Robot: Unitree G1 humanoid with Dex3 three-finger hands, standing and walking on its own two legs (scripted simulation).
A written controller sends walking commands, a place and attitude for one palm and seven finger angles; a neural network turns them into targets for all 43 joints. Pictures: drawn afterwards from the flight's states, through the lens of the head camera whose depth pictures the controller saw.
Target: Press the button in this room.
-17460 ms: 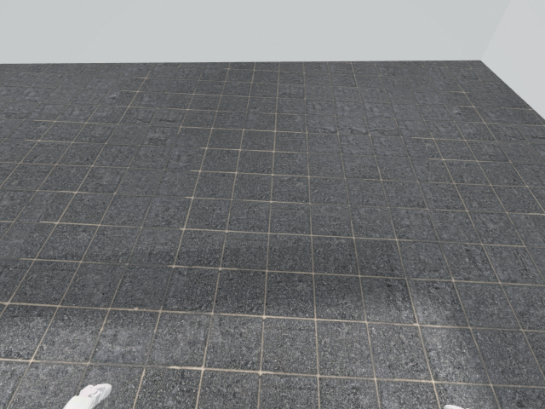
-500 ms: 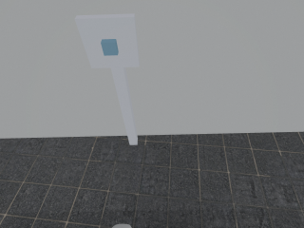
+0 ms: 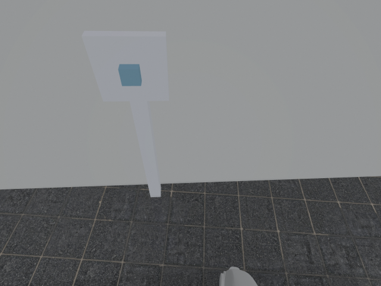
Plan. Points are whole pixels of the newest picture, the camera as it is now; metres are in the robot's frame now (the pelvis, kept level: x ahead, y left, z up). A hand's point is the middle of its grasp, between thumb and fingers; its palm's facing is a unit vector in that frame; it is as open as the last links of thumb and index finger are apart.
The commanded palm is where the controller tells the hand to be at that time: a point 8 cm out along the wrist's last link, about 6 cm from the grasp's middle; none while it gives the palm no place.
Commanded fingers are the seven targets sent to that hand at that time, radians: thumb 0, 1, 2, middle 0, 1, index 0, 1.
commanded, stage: take the last steps up to it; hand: left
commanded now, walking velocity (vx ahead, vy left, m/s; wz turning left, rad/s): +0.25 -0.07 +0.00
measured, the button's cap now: (130, 74) +0.65 +0.21 +0.08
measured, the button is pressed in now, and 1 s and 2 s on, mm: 0 0 0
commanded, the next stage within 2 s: come to a stop and stand still in 0.30 s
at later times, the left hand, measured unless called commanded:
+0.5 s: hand (146, 284) +0.16 +0.11 -0.17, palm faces +0.08 -0.98 -0.19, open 7.3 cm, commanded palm none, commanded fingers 0.00 0.90 0.90 -0.20 -0.30 -0.20 -0.30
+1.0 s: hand out of the picture +0.15 +0.12 -0.17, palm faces +0.04 -0.95 -0.30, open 7.4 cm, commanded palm none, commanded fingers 0.00 0.90 0.90 -0.20 -0.30 -0.20 -0.30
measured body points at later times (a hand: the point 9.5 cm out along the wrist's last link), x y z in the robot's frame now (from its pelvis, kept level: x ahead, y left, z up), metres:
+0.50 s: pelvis +0.14 -0.06 +0.00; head +0.16 -0.06 +0.45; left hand +0.16 +0.16 -0.16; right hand +0.22 -0.30 -0.15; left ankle +0.18 +0.07 -0.71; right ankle +0.15 -0.15 -0.74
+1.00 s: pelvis +0.12 -0.09 -0.01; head +0.14 -0.12 +0.44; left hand +0.15 +0.17 -0.15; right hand +0.18 -0.33 -0.18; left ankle +0.19 +0.06 -0.73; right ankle +0.12 -0.20 -0.74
